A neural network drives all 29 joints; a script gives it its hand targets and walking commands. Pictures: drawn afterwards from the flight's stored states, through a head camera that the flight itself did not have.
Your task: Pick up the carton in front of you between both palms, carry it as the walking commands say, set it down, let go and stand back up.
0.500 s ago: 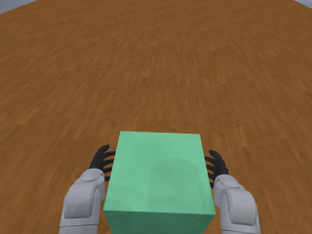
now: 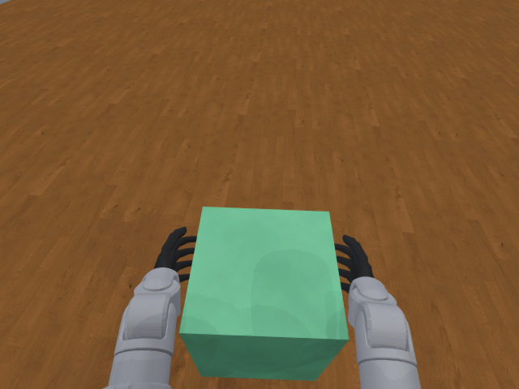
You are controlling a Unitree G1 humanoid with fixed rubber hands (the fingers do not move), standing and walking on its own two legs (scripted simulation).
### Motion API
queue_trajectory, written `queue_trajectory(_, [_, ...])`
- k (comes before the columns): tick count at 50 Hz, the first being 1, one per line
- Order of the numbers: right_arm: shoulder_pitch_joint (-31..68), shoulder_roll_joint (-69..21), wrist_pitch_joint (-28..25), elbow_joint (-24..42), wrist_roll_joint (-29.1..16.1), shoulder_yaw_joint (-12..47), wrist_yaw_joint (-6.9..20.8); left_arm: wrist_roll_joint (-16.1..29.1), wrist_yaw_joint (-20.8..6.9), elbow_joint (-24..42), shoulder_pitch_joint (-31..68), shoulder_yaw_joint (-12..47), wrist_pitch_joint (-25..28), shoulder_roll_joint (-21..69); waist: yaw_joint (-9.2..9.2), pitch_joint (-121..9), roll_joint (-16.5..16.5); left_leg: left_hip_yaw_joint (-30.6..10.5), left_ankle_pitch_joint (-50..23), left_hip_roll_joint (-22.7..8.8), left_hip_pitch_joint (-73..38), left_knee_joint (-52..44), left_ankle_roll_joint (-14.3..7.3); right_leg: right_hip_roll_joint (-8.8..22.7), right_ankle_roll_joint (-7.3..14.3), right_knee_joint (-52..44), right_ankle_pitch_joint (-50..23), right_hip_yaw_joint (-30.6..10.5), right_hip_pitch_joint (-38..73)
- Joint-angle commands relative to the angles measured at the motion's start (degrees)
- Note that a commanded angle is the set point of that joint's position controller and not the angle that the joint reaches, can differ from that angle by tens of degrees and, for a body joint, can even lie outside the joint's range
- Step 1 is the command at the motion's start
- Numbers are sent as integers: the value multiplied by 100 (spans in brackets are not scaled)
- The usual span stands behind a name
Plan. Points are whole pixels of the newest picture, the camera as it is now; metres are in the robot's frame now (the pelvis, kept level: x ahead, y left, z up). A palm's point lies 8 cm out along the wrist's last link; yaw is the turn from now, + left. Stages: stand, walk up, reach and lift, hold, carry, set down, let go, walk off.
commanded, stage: carry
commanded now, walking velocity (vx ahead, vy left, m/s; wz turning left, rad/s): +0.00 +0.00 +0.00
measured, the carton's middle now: (262, 298) +0.30 +0.00 -0.04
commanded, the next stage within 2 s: hold in 0.32 s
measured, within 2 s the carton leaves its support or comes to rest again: neither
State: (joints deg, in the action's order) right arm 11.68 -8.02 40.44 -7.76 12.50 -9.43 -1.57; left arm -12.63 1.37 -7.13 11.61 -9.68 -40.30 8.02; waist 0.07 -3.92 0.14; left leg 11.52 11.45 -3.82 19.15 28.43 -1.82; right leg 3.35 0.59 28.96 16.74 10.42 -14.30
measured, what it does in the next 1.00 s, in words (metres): stands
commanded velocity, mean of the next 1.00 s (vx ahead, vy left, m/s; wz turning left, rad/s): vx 0.00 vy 0.00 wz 0.00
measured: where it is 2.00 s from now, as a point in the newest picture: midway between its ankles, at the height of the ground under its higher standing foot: outside the picture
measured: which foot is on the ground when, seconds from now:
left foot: down 0.00-1.00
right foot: down 0.00-1.00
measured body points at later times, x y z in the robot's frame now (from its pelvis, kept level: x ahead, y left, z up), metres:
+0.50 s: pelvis +0.00 -0.01 +0.01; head -0.02 +0.00 +0.46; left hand +0.29 +0.14 +0.03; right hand +0.29 -0.16 +0.03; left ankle +0.03 +0.11 -0.74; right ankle -0.02 -0.11 -0.74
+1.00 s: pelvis -0.04 +0.01 +0.00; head -0.09 +0.02 +0.45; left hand +0.27 +0.14 +0.04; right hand +0.25 -0.16 +0.04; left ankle +0.03 +0.11 -0.74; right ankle -0.02 -0.11 -0.74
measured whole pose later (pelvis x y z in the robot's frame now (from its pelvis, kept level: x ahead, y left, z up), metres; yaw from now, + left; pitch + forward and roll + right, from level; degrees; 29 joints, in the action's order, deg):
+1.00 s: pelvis -0.04 +0.01 +0.00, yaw -3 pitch -10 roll +0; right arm 16.5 -9.1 39.9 -17.3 15.8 -14.1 0.6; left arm -16.7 -0.3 -14.0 15.8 -13.7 -41.8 8.9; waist -0.2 3.7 1.6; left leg 2.2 8.1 0.2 5.5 23.6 -1.1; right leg -0.3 0.8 25.4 13.0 -0.2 -2.4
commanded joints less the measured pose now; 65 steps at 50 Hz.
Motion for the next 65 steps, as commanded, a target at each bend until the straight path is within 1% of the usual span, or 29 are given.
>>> queue_trajectory(1, [2385,-4881,-39,385,-1316,3229,1245,1285,-1220,264,2253,3245,-1,4917,-2,-1617,-28,-714,-1361,-656,-908,-244,32,638,45,-371,-1301,-613,341])
queue_trajectory(8, [2552,-4924,-34,386,-1324,3216,1251,1309,-1239,272,2439,3234,2,4958,2,-1460,-27,-722,-1195,-650,-842,-291,41,640,49,-438,-1188,-635,272])
queue_trajectory(16, [2554,-4947,-28,385,-1332,3236,1255,1305,-1243,252,2429,3229,1,4959,-1,-1528,-22,-702,-1199,-649,-875,-270,60,638,58,-433,-1242,-632,324])
queue_trajectory(17, [1936,-5067,-25,374,-1281,3095,1268,1261,-1240,393,1740,3064,-24,5062,-71,-912,297,-1584,-2637,810,-2288,-415,-39,-681,104,-708,-2916,-1600,594])
queue_trajectory(18, [1972,-4924,-125,565,-1184,3016,1215,1202,-1196,507,1856,3049,57,4898,17,-1318,188,-1766,-3305,693,-2589,-409,-7,-715,105,-685,-3341,-1701,736])
queue_trajectory(19, [1912,-4747,-141,509,-1085,2895,1202,1118,-1187,599,1862,2994,72,4802,-18,-1285,118,-1720,-2597,688,-2530,-550,-8,-665,156,-829,-2617,-1733,924])
queue_trajectory(20, [1988,-4742,-163,485,-1047,2859,1202,1105,-1191,596,1972,2998,72,4798,1,-1013,112,-1695,-2705,724,-2491,-541,29,-663,117,-835,-2769,-1699,832])
queue_trajectory(21, [2030,-4769,-195,461,-1076,2829,1184,1131,-1183,546,2007,2993,92,4788,27,-1099,74,-1702,-2982,781,-2626,-510,78,-676,68,-854,-3079,-1728,919])
queue_trajectory(22, [1893,-4692,-249,358,-1044,2687,1109,1181,-1190,556,2060,3071,122,4587,131,-1115,190,-1705,-2887,766,-2735,-515,132,-700,106,-1066,-2596,-1733,1035])
queue_trajectory(23, [2233,-4712,-259,400,-1073,2856,1147,1123,-1170,523,2134,3036,138,4670,-38,-985,-56,-1643,-1938,805,-2675,-663,121,-693,92,-1037,-2052,-1720,896])
queue_trajectory(24, [2215,-4737,-244,354,-1054,2849,1183,1142,-1180,532,2205,3074,125,4746,-4,-847,28,-1631,-1956,843,-2436,-667,133,-717,77,-1011,-2142,-1689,972])
queue_trajectory(25, [2310,-4800,-246,345,-1120,2863,1200,1150,-1181,485,2245,3086,123,4803,-17,-914,13,-1659,-2034,847,-2499,-631,126,-711,51,-973,-2288,-1706,992])
queue_trajectory(26, [2360,-4832,-247,310,-1156,2902,1208,1142,-1176,401,2197,3068,124,4829,-44,-943,-4,-1667,-2067,852,-2581,-611,120,-712,41,-975,-2287,-1719,960])
queue_trajectory(27, [2383,-4854,-247,277,-1155,2914,1216,1110,-1171,363,2207,3034,123,4822,-59,-927,33,-1670,-1999,859,-2602,-618,104,-709,25,-998,-2176,-1705,949])
queue_trajectory(30, [2515,-4849,-224,118,-1115,2831,1262,1001,-1178,156,2229,2880,96,4847,-80,-716,34,-1637,-1497,836,-2572,-687,67,-682,43,-1074,-1656,-1696,761])
queue_trajectory(36, [2820,-5020,-198,-222,-1047,2649,1363,982,-1296,-126,2581,2761,54,5030,-28,-353,105,-1600,-635,793,-2547,-722,32,-601,143,-1205,-650,-1694,311])
queue_trajectory(40, [3029,-5195,-228,-401,-1045,2593,1432,1020,-1405,-263,2834,2756,46,5184,1,-321,140,-1576,-283,790,-2643,-678,36,-536,215,-1270,-139,-1704,23])
queue_trajectory(44, [3200,-5318,-257,-546,-1046,2539,1493,1036,-1491,-398,3007,2731,39,5298,10,-321,137,-1568,-21,786,-2704,-668,45,-502,272,-1302,183,-1704,-146])
queue_trajectory(50, [3424,-5430,-275,-771,-1020,2410,1594,1046,-1604,-636,3222,2668,28,5466,11,-324,47,-1622,394,734,-2610,-766,73,-536,316,-1254,430,-1663,-129])
queue_trajectory(56, [3616,-5472,-265,-944,-981,2285,1689,992,-1660,-889,3334,2534,16,5567,-23,-319,-46,-1725,651,641,-2578,-904,91,-606,296,-1158,373,-1625,-85])
queue_trajectory(60, [3651,-5454,-240,-1004,-935,2187,1714,967,-1669,-979,3370,2459,3,5593,-20,-322,-112,-1784,621,558,-2495,-1004,98,-667,268,-1078,179,-1602,72])
queue_trajectory(63, [3698,-5402,-249,-994,-901,2143,1712,979,-1648,-964,3437,2432,13,5617,-12,-346,-120,-1800,401,531,-2542,-999,123,-689,266,-1058,39,-1599,102])
queue_trajectory(65, [3762,-5326,-289,-1105,-814,2003,1713,922,-1622,-1068,3516,2291,48,5598,-15,-300,-120,-1793,329,524,-2523,-967,134,-701,269,-1027,48,-1595,59])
